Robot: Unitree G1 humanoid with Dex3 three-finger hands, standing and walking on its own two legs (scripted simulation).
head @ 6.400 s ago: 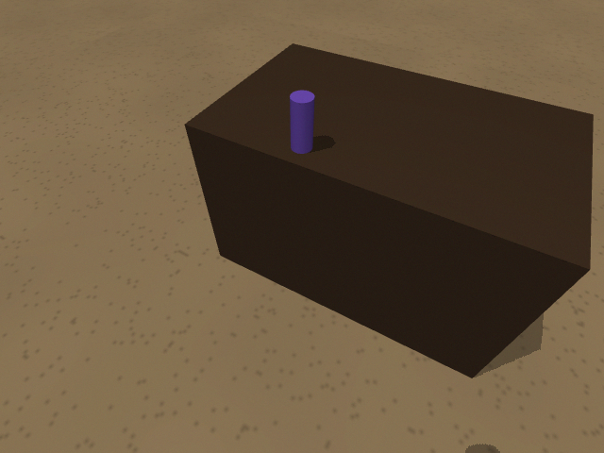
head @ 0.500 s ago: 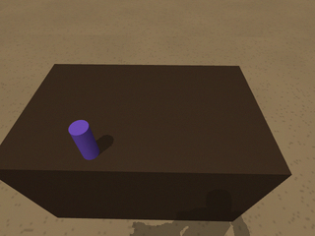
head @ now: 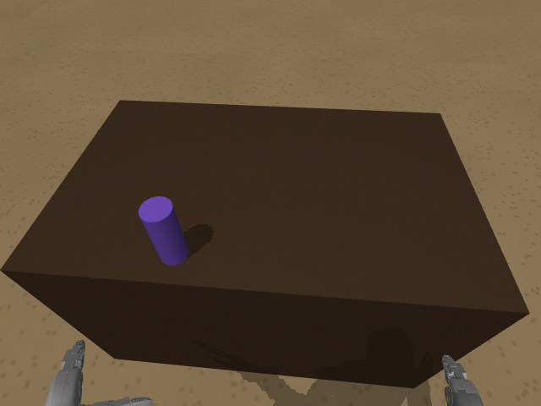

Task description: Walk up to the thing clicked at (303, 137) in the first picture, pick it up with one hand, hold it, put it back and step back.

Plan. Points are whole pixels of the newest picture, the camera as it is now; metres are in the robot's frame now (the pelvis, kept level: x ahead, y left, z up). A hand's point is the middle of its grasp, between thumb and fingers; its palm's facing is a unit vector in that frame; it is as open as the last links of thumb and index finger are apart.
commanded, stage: rise first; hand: left
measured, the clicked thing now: (165, 232) +0.44 +0.22 -0.05
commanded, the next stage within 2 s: go down in 0.94 s
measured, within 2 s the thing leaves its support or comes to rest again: neither
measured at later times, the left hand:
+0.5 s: hand (89, 368) +0.18 +0.26 -0.02, palm faces +0.28 -0.89 -0.35, open 17.5 cm
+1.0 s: hand (68, 369) +0.17 +0.27 +0.02, palm faces +0.32 -0.87 -0.39, open 17.6 cm
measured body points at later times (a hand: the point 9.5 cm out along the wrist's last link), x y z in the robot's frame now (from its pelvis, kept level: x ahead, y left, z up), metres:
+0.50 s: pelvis +0.00 +0.00 +0.00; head +0.01 +0.00 +0.45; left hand +0.16 +0.31 +0.01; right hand +0.16 -0.26 -0.09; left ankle -0.03 +0.13 -0.74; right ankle +0.01 -0.13 -0.74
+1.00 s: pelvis -0.01 +0.00 +0.00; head +0.00 -0.01 +0.45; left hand +0.15 +0.31 +0.05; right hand +0.15 -0.26 -0.10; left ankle -0.03 +0.13 -0.74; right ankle +0.01 -0.13 -0.74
